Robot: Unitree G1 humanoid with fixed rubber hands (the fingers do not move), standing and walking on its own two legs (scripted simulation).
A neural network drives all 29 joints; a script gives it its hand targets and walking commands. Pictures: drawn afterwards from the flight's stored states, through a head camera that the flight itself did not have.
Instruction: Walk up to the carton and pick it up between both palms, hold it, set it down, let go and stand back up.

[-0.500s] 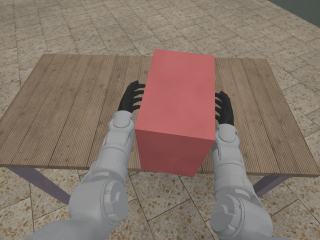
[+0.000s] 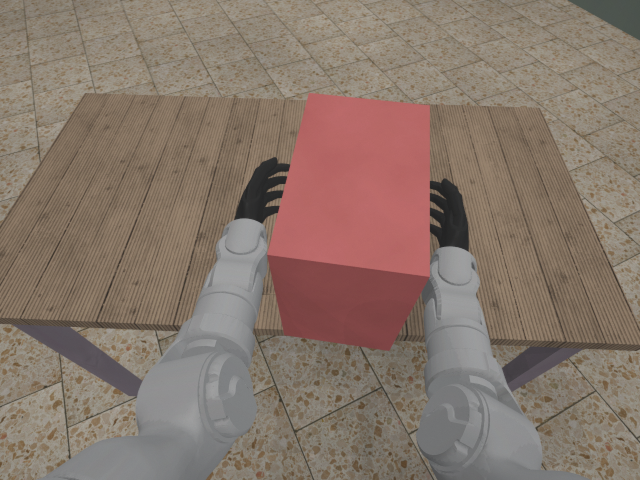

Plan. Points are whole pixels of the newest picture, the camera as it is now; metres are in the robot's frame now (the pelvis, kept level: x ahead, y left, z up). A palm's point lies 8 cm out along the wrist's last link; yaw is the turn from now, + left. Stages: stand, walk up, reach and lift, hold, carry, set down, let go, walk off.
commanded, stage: set down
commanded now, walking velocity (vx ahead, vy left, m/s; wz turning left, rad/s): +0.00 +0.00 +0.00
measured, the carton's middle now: (351, 229) +0.45 -0.06 +0.01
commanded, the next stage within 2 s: none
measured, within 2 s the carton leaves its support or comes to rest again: neither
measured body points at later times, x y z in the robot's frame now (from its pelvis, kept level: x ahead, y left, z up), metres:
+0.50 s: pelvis +0.00 +0.00 +0.00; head +0.08 +0.00 +0.44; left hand +0.45 +0.07 +0.06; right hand +0.41 -0.18 +0.04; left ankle -0.02 +0.11 -0.75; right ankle -0.02 -0.13 -0.75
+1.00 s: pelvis +0.00 +0.00 +0.00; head +0.09 +0.00 +0.44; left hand +0.45 +0.07 +0.05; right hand +0.41 -0.18 +0.04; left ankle -0.02 +0.11 -0.75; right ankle -0.02 -0.13 -0.75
